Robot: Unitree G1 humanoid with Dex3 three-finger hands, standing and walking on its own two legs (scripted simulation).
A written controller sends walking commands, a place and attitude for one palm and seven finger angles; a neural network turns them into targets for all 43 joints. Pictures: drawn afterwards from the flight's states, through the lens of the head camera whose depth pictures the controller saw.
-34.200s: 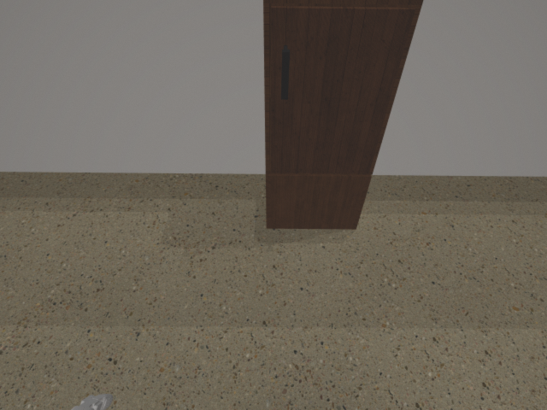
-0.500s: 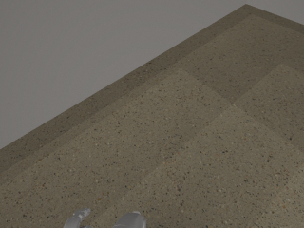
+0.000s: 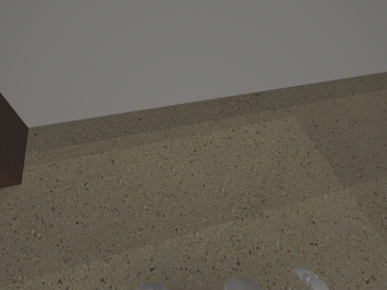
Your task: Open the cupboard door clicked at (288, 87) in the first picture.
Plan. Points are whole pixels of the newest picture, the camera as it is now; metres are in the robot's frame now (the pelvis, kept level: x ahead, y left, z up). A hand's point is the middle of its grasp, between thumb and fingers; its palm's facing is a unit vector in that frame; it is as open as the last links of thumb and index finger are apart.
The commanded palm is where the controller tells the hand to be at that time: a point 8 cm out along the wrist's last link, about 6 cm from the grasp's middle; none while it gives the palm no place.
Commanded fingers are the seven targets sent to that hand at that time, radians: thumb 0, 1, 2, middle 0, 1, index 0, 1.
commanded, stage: turn to face it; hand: left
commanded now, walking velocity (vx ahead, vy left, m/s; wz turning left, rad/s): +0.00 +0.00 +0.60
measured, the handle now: out of the picture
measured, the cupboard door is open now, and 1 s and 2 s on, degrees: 44 44 44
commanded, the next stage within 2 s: take the last steps up to it in 1.72 s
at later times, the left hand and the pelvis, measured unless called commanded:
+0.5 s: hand out of the picture +0.10 +0.16 -0.13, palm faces +0.23 -0.93 -0.29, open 7.4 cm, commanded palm none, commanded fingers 0.00 0.90 0.90 -0.20 -0.30 -0.20 -0.30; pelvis +0.02 -0.06 +0.01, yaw +16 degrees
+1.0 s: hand out of the picture -0.11 +0.16 -0.19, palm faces +0.61 -0.75 -0.26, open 7.4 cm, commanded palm none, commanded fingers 0.00 0.90 0.90 -0.20 -0.30 -0.20 -0.30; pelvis +0.01 -0.02 -0.01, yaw +36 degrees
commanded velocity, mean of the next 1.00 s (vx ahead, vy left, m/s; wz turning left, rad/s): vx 0.00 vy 0.00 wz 0.60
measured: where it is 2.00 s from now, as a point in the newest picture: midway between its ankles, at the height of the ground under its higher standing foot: outside the picture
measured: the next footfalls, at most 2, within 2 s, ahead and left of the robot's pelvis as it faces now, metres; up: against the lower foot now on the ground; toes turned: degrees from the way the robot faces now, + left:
right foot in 0.42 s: +0.06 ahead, -0.15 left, +0.00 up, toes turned +13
left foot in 0.92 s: +0.01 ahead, +0.07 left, +0.00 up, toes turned +40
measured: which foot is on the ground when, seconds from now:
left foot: down 0.00-0.42, up 0.44-0.90, down 0.92-1.00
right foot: up 0.00-0.40, down 0.42-0.92, up 0.94-1.00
